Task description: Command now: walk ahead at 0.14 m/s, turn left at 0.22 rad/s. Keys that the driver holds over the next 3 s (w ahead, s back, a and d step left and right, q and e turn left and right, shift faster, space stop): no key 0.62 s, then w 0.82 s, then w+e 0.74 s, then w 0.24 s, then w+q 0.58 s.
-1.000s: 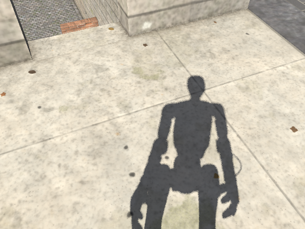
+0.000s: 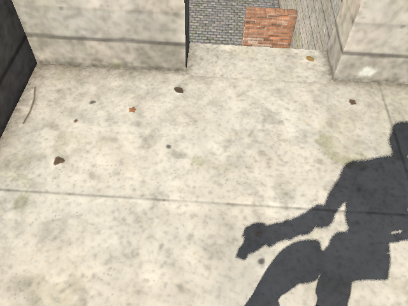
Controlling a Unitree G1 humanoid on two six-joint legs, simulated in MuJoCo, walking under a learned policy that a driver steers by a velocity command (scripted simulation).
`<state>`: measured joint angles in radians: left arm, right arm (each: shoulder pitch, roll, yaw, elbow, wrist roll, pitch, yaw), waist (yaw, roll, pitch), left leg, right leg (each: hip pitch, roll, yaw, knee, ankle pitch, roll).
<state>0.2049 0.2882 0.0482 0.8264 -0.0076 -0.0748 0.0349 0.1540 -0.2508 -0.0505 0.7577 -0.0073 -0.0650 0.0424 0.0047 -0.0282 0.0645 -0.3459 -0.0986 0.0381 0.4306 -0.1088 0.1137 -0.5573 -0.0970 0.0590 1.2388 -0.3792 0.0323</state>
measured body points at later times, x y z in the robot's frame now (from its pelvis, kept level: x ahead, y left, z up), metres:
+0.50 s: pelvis +0.09 -0.04 +0.00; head +0.10 -0.05 +0.45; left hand +0.19 +0.21 -0.12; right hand +0.19 -0.29 -0.14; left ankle +0.07 +0.06 -0.73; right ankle +0.11 -0.17 -0.73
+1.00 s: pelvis +0.18 -0.09 +0.01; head +0.19 -0.11 +0.45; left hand +0.20 +0.17 -0.12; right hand +0.23 -0.36 -0.14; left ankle +0.10 +0.05 -0.66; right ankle +0.15 -0.18 -0.73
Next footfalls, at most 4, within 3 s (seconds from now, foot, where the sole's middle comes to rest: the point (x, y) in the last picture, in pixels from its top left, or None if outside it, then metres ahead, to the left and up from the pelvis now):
0.28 right None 0.19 -0.18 -0.77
1.38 left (191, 274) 0.54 0.06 -0.77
1.96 right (263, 199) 0.83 -0.20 -0.77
2.48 left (237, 128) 1.17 -0.12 -0.77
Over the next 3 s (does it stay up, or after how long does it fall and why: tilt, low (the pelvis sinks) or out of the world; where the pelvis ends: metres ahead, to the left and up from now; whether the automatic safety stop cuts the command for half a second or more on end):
stays up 1.25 -0.25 -0.01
